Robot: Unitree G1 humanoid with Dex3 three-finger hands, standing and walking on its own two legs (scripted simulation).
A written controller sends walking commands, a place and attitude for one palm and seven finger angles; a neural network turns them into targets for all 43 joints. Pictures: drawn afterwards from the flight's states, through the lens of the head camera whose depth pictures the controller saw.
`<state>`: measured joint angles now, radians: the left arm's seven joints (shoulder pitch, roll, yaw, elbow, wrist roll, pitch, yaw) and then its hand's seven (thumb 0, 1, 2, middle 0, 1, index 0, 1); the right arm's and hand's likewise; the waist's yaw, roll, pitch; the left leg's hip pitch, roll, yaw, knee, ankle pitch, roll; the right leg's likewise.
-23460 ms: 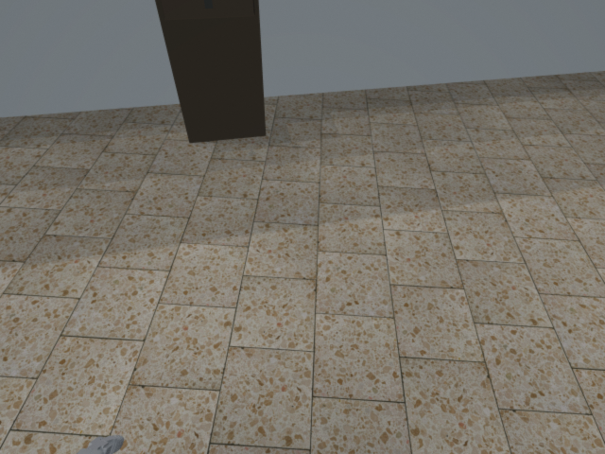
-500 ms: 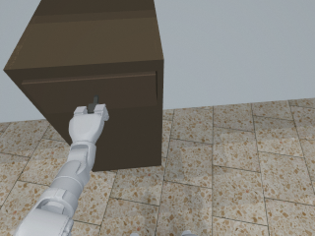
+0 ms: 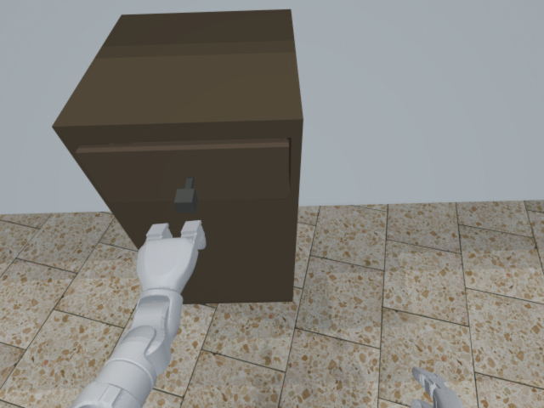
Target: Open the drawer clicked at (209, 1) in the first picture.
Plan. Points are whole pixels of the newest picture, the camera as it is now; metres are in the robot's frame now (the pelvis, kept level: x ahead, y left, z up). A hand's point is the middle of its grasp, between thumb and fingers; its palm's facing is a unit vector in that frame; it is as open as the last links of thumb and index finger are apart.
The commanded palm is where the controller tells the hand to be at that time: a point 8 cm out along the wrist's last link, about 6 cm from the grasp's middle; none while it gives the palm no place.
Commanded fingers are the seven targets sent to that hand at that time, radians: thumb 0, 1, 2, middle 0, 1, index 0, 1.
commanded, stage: pull the drawer open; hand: left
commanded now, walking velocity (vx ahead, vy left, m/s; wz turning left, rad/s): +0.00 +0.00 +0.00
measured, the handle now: (187, 193) +0.49 +0.19 -0.01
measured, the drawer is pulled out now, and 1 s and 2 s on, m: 0.02 0.02 0.02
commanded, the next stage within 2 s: open the thumb to release the handle in 1.84 s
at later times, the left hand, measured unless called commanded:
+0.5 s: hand (173, 314) +0.26 +0.17 -0.03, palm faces +0.01 -0.07 -1.00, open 4.8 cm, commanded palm +0.24 +0.18 +0.03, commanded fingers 0.00 0.90 0.90 -0.40 -1.35 -0.40 -1.35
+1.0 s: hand (155, 350) +0.21 +0.19 -0.03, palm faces +0.01 -0.10 -0.99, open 4.8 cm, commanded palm +0.18 +0.19 +0.03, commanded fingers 0.00 0.90 0.90 -0.40 -1.35 -0.40 -1.35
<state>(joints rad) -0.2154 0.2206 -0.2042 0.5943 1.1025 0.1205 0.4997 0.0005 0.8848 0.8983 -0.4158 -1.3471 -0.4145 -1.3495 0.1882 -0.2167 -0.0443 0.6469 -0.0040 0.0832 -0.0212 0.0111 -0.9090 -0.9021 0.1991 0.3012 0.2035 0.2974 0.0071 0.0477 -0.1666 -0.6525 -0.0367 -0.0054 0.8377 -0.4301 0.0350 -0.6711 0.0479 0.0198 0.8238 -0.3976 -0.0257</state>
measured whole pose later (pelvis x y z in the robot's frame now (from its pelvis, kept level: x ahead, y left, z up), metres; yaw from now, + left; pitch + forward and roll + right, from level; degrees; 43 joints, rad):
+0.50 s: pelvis -0.01 -0.02 +0.00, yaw +0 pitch +11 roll +1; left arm 0.04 0.24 -0.20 0.37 1.10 0.11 0.50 0.00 0.88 0.90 -0.42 -1.35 -0.42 -1.35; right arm 0.14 -0.22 -0.03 0.64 -0.01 0.07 -0.04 0.01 -0.91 -0.90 0.20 0.30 0.20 0.30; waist 0.04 0.04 -0.15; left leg -0.60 -0.03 -0.01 0.83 -0.42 0.00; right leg -0.64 0.05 0.01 0.85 -0.40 -0.06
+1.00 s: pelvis -0.01 -0.02 -0.01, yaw +0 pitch +11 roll +1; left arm 0.27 0.25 -0.17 0.17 1.10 0.08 0.51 0.00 0.88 0.90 -0.42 -1.35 -0.42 -1.35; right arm 0.12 -0.21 -0.02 0.62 -0.03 0.04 -0.03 0.01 -0.91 -0.90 0.20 0.30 0.20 0.30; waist 0.05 0.04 -0.15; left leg -0.63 -0.03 -0.01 0.88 -0.44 0.01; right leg -0.67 0.05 0.01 0.90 -0.42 -0.05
